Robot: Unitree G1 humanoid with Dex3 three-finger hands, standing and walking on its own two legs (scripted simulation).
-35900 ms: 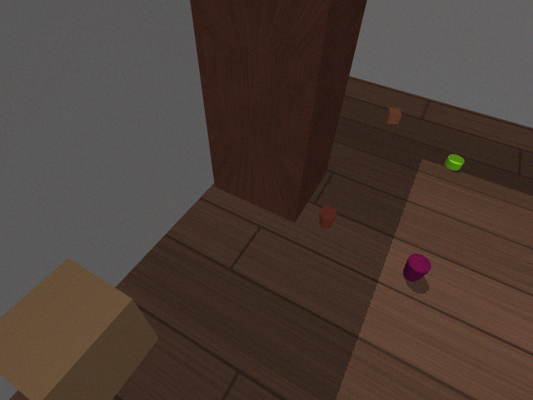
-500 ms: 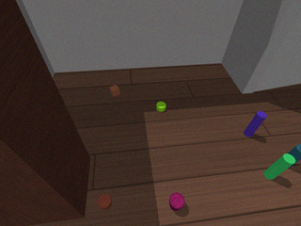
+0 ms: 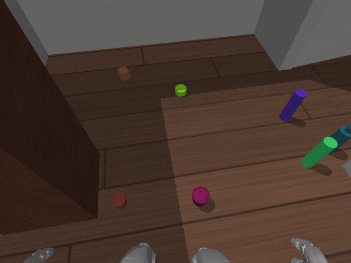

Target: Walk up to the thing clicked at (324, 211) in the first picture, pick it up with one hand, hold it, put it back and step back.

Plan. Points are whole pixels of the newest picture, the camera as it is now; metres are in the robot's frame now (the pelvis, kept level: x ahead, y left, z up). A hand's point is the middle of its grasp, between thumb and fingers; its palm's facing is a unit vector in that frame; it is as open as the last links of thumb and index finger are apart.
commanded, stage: step back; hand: left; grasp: from above
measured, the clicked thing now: (120, 201) +0.45 +0.31 -0.70
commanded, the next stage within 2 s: none
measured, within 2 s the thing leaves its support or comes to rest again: neither
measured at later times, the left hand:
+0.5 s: hand out of the picture -0.04 +0.27 -0.13, palm faces +0.05 -0.91 -0.41, open 7.4 cm
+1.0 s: hand out of the picture -0.24 +0.27 -0.13, palm faces -0.07 -0.91 -0.41, open 7.4 cm
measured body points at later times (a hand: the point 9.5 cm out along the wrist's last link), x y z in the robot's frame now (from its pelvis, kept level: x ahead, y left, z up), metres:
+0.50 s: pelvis -0.13 +0.00 +0.01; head -0.07 -0.01 +0.45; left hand -0.04 +0.32 -0.10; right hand -0.02 -0.32 -0.12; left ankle -0.17 +0.12 -0.71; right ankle -0.01 -0.11 -0.71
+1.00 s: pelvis -0.30 +0.00 +0.01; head -0.25 -0.01 +0.45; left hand -0.24 +0.32 -0.11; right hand -0.18 -0.31 -0.12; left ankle -0.18 +0.12 -0.70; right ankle -0.32 -0.12 -0.72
